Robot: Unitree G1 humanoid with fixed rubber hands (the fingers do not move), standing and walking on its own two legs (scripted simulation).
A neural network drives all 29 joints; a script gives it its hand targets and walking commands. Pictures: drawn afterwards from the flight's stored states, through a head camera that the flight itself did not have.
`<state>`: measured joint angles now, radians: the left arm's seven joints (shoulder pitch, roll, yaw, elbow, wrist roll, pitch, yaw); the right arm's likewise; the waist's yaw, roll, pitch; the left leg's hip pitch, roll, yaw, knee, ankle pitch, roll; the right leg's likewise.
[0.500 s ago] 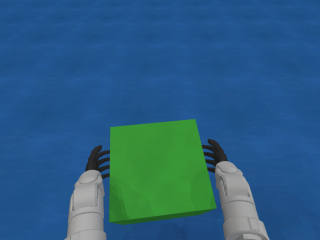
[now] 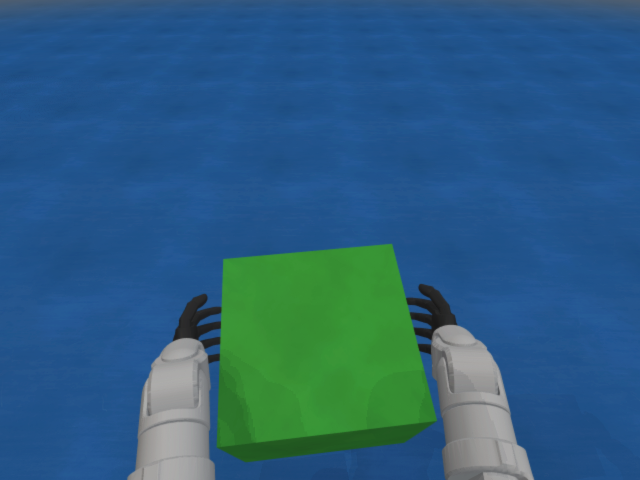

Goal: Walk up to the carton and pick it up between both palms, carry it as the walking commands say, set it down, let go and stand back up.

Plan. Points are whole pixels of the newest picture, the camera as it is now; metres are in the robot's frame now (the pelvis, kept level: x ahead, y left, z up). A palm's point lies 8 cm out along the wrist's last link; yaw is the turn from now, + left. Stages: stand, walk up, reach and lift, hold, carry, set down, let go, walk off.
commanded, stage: reach and lift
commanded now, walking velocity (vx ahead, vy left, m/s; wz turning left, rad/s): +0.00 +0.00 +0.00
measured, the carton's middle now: (317, 354) +0.33 +0.01 -0.03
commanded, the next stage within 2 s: hold in 1.26 s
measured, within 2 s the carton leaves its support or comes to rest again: neither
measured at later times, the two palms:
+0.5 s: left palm (193, 342) +0.30 +0.17 +0.05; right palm (445, 342) +0.30 -0.15 +0.05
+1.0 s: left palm (193, 352) +0.29 +0.17 +0.05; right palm (451, 353) +0.28 -0.16 +0.05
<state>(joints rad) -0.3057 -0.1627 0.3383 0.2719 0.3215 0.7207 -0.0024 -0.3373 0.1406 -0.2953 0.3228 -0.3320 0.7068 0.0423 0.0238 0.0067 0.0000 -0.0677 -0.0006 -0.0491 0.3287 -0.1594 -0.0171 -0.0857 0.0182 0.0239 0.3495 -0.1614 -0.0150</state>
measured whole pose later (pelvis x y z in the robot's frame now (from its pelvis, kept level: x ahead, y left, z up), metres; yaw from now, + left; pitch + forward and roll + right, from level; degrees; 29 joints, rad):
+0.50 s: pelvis +0.01 +0.01 +0.00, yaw +0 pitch -5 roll +0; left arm -0.27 -0.15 0.29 0.23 0.31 0.73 0.00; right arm -0.26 0.15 -0.27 0.23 -0.31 0.73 0.03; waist 0.00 0.01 0.00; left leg -0.05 -0.01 -0.05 0.32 -0.17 -0.01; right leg -0.06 0.01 0.03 0.31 -0.16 0.00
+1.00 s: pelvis +0.01 +0.01 +0.00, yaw +0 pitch -7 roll +0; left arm -0.22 -0.14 0.25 0.19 0.29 0.75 -0.01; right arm -0.21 0.14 -0.23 0.18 -0.30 0.75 0.03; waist -0.01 0.01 0.01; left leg -0.04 -0.01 -0.05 0.32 -0.17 -0.01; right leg -0.05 0.01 0.03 0.32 -0.16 0.00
